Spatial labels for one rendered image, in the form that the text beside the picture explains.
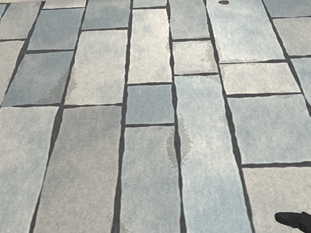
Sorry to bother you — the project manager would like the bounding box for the right robot hand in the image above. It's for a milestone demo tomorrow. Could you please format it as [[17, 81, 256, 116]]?
[[275, 212, 311, 233]]

